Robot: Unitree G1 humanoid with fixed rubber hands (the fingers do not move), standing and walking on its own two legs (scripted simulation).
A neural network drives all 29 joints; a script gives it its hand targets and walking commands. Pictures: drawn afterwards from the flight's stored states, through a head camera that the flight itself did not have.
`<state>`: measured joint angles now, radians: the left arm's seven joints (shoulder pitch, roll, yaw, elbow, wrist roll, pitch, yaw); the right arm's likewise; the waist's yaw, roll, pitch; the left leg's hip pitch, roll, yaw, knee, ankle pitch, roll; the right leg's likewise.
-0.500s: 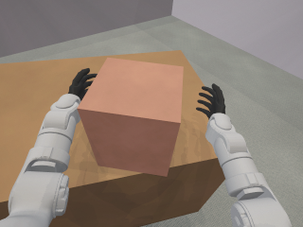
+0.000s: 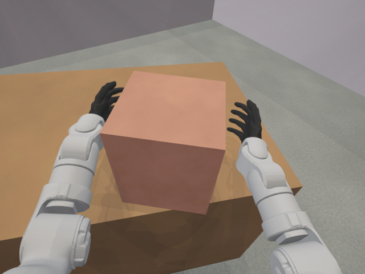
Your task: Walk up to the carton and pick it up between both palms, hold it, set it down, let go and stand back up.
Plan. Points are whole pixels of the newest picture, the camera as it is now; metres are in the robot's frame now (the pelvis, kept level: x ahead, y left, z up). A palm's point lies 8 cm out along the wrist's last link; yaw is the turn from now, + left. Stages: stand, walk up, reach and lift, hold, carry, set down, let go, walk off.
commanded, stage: reach and lift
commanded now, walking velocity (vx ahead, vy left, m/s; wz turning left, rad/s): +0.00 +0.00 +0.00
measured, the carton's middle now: (171, 145) +0.40 +0.01 +0.07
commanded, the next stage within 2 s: none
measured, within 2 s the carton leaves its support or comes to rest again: leaves its support in 1.76 s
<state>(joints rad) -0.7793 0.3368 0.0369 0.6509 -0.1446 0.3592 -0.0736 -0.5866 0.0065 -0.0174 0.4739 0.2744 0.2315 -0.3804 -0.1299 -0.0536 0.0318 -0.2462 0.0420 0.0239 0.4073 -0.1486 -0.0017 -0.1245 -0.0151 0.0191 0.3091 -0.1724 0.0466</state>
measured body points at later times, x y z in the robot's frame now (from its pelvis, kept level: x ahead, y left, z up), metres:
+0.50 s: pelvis -0.01 +0.00 +0.00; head +0.02 +0.03 +0.45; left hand +0.45 +0.15 +0.14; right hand +0.38 -0.16 +0.13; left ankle +0.04 +0.12 -0.75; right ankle +0.00 -0.15 -0.75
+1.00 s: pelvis +0.00 +0.00 +0.00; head +0.03 +0.03 +0.45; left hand +0.45 +0.15 +0.14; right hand +0.39 -0.16 +0.12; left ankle +0.04 +0.12 -0.75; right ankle +0.00 -0.15 -0.75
